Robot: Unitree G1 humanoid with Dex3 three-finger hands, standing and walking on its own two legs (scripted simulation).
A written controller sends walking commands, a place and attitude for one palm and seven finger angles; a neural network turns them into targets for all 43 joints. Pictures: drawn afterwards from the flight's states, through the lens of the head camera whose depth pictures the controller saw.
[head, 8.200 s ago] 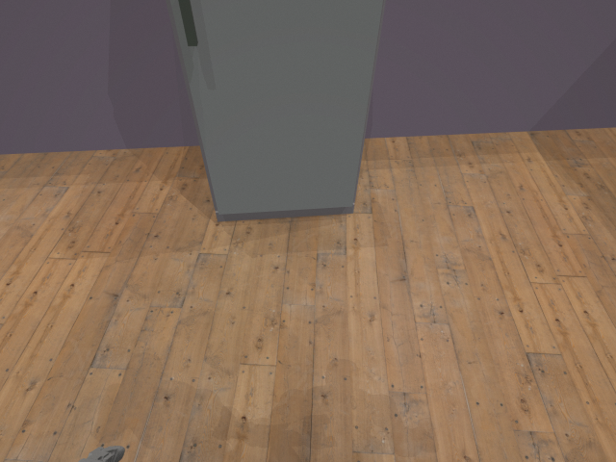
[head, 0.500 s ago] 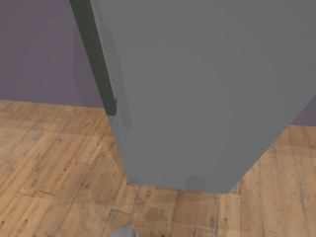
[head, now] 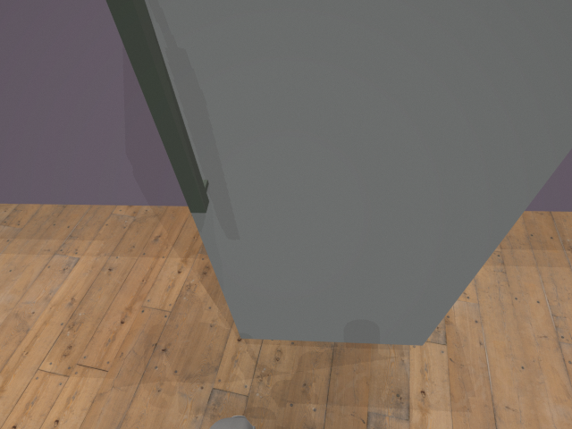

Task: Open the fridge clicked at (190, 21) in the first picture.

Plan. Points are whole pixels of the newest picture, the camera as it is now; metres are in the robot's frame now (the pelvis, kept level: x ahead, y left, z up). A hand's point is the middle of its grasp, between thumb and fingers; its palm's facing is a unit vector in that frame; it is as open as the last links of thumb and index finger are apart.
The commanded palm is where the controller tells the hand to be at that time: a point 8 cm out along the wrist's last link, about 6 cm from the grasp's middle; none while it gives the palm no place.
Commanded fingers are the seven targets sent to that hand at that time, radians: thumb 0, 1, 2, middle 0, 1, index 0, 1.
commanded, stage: come to a stop and stand still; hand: left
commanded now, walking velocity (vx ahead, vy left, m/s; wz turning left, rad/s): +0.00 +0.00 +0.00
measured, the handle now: (173, 112) +0.44 +0.17 +0.22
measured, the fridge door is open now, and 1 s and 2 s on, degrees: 0 0 0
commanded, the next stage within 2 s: look again from close up in 1.26 s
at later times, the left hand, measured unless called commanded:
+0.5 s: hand out of the picture +0.02 +0.16 -0.15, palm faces +0.01 -0.98 -0.22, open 7.3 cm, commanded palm none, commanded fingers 0.00 0.90 0.90 -0.20 -0.30 -0.20 -0.30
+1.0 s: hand out of the picture +0.03 +0.15 -0.16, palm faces +0.02 -0.98 -0.19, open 7.3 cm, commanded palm none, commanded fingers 0.00 0.90 0.90 -0.20 -0.30 -0.20 -0.30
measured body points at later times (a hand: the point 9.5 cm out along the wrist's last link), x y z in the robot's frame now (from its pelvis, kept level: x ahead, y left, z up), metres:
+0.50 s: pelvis +0.00 -0.02 +0.02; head +0.01 -0.03 +0.47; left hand +0.02 +0.21 -0.14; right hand -0.03 -0.23 -0.15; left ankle +0.00 +0.10 -0.72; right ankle +0.01 -0.08 -0.72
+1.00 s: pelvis +0.04 -0.02 +0.02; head +0.05 -0.02 +0.47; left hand +0.03 +0.20 -0.14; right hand +0.04 -0.24 -0.15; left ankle +0.00 +0.10 -0.72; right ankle +0.01 -0.08 -0.72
